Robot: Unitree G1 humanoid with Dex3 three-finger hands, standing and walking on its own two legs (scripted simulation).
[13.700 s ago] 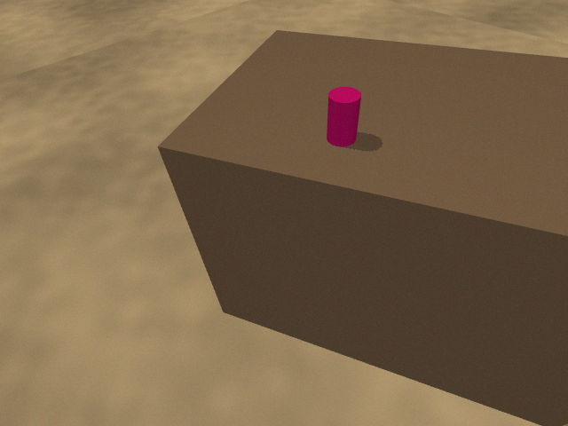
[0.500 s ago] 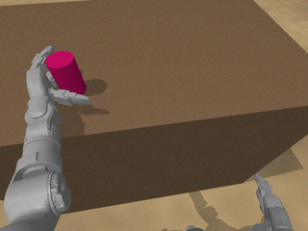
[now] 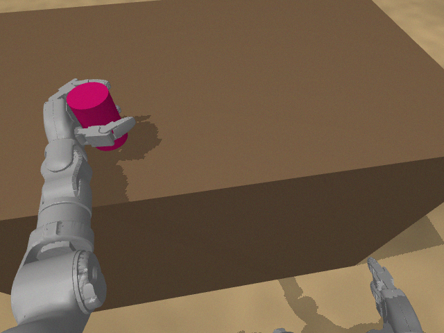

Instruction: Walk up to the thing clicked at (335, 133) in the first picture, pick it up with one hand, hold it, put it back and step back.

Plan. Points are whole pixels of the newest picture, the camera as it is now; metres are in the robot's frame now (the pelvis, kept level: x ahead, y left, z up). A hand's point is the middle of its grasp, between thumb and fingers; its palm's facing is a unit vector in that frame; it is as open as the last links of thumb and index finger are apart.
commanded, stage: settle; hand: left
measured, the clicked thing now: (100, 118) +0.50 +0.20 +0.12
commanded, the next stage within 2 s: lift in 0.96 s
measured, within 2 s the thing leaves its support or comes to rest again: leaves its support in 0.38 s
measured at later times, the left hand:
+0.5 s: hand (94, 118) +0.47 +0.19 +0.15, palm faces +0.20 -0.98 -0.02, open 8.9 cm
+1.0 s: hand (89, 106) +0.46 +0.19 +0.18, palm faces +0.19 -0.98 +0.00, open 9.0 cm
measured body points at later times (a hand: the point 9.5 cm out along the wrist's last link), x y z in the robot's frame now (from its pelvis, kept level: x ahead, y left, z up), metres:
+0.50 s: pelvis +0.00 +0.00 +0.01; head +0.05 +0.00 +0.45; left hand +0.45 +0.25 +0.15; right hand +0.15 -0.26 -0.04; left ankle +0.00 +0.13 -0.69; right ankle -0.01 -0.15 -0.69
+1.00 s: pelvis -0.02 +0.00 +0.01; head +0.03 +0.00 +0.46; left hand +0.45 +0.24 +0.18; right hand +0.14 -0.26 -0.04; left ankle +0.00 +0.13 -0.69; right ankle -0.01 -0.15 -0.69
